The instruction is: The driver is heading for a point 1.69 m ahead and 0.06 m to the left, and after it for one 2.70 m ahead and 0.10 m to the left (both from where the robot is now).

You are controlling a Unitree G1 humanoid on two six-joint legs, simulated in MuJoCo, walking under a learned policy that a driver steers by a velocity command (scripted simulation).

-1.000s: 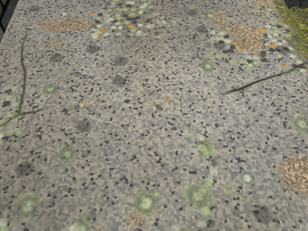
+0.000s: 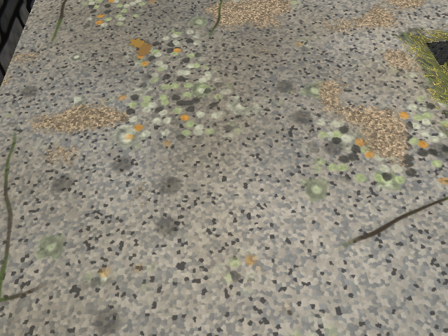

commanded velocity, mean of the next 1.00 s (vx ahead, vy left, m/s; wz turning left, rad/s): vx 0.01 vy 0.00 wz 0.00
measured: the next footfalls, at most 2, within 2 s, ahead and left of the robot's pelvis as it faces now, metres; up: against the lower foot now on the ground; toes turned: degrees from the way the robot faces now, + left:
left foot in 0.24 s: +0.04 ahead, +0.15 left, +0.00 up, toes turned +11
right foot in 0.74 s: +0.04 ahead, -0.07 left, +0.00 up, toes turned -1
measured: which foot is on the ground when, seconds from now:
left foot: up 0.00-0.22, down 0.24-0.76, up 0.78-1.00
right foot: down 0.00-0.24, up 0.26-0.72, down 0.74-1.00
